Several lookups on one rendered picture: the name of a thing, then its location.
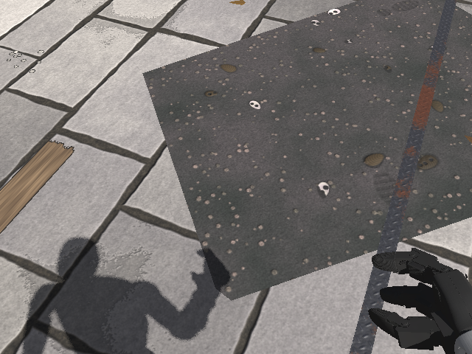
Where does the right robot hand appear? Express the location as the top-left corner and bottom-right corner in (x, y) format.
(368, 248), (472, 354)

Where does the right robot forearm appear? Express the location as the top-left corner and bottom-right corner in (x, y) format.
(454, 330), (472, 354)

